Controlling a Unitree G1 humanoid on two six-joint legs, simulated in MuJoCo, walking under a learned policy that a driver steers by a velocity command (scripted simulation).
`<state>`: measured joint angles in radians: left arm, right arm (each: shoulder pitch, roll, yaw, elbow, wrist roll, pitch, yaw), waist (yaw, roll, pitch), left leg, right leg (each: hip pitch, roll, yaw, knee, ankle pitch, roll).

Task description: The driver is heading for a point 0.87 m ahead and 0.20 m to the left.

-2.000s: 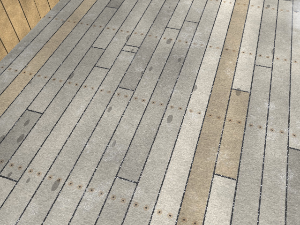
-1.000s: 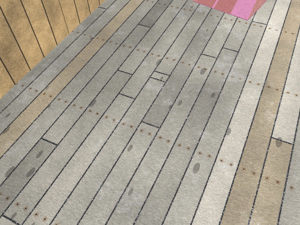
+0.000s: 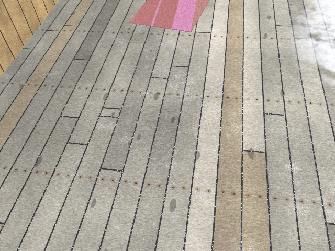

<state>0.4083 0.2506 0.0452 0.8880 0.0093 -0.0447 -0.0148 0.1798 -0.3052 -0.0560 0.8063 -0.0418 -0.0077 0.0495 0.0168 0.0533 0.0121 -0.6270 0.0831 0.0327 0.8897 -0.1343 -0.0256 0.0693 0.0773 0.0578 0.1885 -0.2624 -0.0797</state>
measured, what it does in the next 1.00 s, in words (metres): walks ahead, turning left: left foot, then right foot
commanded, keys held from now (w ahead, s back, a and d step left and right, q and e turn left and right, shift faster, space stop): w+q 0.74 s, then w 0.26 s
